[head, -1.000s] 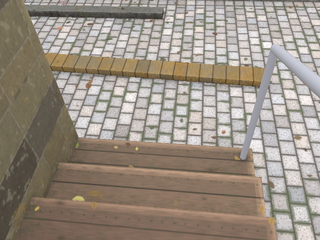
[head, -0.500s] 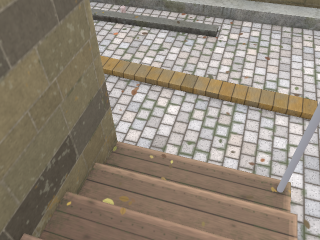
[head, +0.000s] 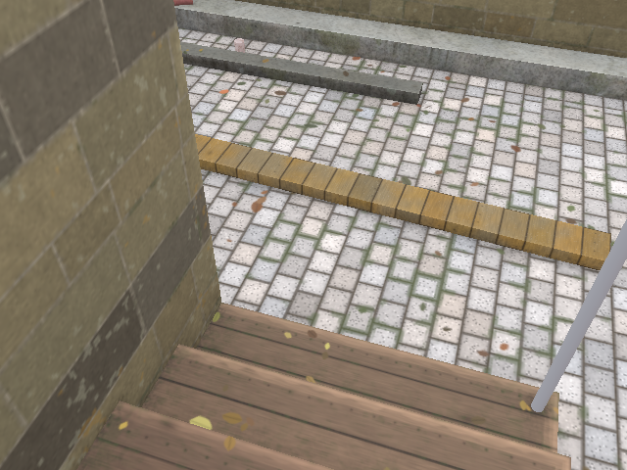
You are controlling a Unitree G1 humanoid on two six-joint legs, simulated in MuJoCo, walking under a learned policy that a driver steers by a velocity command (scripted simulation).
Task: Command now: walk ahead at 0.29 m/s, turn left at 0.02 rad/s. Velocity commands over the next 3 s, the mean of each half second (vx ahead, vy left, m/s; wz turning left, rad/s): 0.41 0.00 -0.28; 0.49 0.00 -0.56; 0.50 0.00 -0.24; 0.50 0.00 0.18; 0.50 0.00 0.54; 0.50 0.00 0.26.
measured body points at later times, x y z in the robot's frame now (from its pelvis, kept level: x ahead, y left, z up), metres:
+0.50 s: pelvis +0.15 +0.07 -0.08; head +0.17 +0.07 +0.37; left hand +0.38 +0.26 -0.19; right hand +0.05 -0.15 -0.22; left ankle +0.01 +0.15 -0.73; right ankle +0.26 -0.03 -0.80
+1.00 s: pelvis +0.41 +0.07 -0.23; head +0.40 +0.06 +0.22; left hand +0.54 +0.29 -0.36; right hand +0.48 -0.24 -0.30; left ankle +0.60 +0.12 -0.95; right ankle +0.23 +0.01 -0.88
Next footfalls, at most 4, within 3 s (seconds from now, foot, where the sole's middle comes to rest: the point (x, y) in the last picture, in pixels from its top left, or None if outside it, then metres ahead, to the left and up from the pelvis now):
0.12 left None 0.05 0.15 -0.77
0.56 right None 0.27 0.00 -0.92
1.04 left None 0.61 0.11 -1.07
1.76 right None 0.79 -0.39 -1.22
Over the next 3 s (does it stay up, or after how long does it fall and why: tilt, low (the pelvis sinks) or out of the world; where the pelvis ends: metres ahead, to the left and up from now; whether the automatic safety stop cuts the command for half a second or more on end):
stays up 1.34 -0.41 -0.74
